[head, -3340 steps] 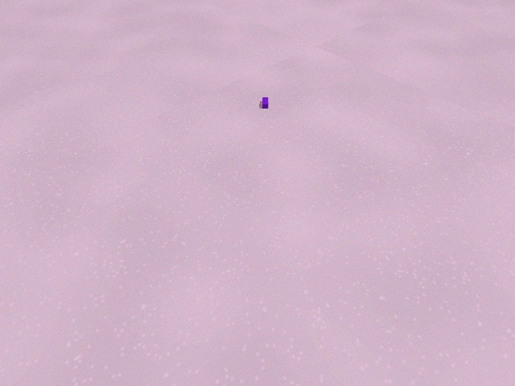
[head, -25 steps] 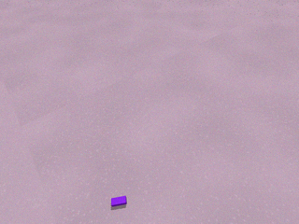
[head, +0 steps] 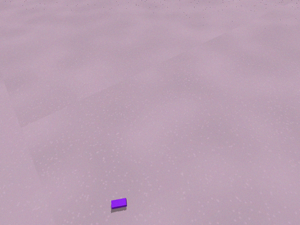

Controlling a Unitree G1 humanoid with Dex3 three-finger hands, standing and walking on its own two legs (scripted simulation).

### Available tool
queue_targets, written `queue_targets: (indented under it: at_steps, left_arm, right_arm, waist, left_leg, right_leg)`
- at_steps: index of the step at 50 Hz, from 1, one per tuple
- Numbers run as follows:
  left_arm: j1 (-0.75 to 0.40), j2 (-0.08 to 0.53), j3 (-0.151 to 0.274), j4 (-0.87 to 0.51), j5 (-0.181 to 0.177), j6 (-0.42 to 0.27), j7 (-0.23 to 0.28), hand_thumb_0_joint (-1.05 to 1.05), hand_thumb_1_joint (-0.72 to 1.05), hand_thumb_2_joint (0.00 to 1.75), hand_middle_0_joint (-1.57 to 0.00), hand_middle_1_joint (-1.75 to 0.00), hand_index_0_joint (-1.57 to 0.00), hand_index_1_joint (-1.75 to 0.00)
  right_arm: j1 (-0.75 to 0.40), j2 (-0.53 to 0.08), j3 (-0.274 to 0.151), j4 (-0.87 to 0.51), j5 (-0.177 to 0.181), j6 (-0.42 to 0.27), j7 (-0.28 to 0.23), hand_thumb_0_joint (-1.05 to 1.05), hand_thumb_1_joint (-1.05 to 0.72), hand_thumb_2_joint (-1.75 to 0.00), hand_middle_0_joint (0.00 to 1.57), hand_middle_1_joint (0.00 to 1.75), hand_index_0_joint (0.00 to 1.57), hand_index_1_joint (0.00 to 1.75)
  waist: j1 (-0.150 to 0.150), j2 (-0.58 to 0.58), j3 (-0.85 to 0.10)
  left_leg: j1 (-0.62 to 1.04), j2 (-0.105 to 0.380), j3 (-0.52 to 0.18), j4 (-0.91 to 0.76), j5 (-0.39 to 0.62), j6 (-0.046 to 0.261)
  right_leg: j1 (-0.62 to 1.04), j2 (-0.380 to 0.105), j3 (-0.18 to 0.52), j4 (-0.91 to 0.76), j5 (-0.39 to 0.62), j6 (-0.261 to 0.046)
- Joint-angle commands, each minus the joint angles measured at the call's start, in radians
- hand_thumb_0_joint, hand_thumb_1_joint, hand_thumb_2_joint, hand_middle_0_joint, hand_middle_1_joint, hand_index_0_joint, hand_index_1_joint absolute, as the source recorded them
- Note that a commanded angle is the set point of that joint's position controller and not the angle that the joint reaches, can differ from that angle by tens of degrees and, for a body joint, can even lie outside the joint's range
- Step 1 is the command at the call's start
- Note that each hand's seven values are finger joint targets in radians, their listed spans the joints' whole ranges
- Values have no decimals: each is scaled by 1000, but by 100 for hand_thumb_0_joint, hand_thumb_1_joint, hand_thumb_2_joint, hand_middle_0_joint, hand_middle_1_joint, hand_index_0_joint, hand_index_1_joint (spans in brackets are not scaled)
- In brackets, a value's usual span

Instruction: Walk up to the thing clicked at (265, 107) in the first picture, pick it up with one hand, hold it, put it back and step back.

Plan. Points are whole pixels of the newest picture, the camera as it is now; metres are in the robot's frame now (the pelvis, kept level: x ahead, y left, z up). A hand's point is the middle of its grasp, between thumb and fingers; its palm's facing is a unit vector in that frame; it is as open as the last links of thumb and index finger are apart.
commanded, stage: stand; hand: left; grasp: from above
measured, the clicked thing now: (119, 203) +0.41 +0.23 -0.76
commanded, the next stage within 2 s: step back in 0.56 s
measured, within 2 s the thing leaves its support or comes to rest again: neither
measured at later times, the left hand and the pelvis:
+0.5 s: hand out of the picture +0.07 +0.24 -0.16, palm faces +0.01 -0.94 -0.34, open 7.4 cm; pelvis +0.00 -0.01 +0.00, yaw +0 degrees
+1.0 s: hand out of the picture +0.08 +0.32 -0.18, palm faces -0.01 -0.93 -0.37, open 7.4 cm; pelvis -0.07 +0.05 -0.02, yaw +1 degrees
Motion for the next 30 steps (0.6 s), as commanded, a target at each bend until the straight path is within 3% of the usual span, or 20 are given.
queue_targets:
  at_steps: [1,10,21,27,28,30]
  left_arm:
    - [-38,210,40,-54,-3,-14,11,0,90,90,-20,-30,-20,-30]
    - [-27,211,33,-56,-5,-19,9,0,90,90,-20,-30,-20,-30]
    - [-25,220,34,-66,-9,-22,9,0,90,90,-20,-30,-20,-30]
    - [-29,221,31,-70,-8,-21,8,0,90,90,-20,-30,-20,-30]
    - [-15,307,75,-89,-35,-10,8,0,90,90,-20,-30,-20,-30]
    - [9,305,85,-124,-35,-4,14,0,90,90,-20,-30,-20,-30]
  right_arm:
    - [-40,-199,-34,-52,5,-23,-16,0,-90,-90,20,30,20,30]
    - [-35,-204,-32,-49,6,-22,-13,0,-90,-90,20,30,20,30]
    - [-30,-210,-28,-56,6,-26,-14,0,-90,-90,20,30,20,30]
    - [-28,-212,-26,-54,6,-22,-13,0,-90,-90,20,30,20,30]
    - [-74,-266,-54,-114,6,-4,-4,0,-90,-90,20,30,20,30]
    - [-47,-240,-61,-150,20,6,-2,0,-90,-90,20,30,20,30]
  waist:
    - [-1,-7,-50]
    - [-4,-3,-69]
    - [-4,-16,-87]
    - [-6,-15,-68]
    - [-6,-14,57]
    - [-11,-41,-33]
  left_leg:
    - [-19,123,-90,-49,197,23]
    - [-13,122,-90,-47,185,22]
    - [20,129,-77,-29,276,25]
    - [-11,128,-80,-48,210,23]
    - [-100,98,-67,73,389,48]
    - [-92,62,-17,207,411,54]
  right_leg:
    - [7,-114,93,-46,109,-20]
    - [17,-116,94,-58,127,-21]
    - [20,-120,94,-45,217,-18]
    - [19,-118,96,-57,150,-21]
    - [-54,-118,108,33,340,-38]
    - [-19,-158,115,73,502,-97]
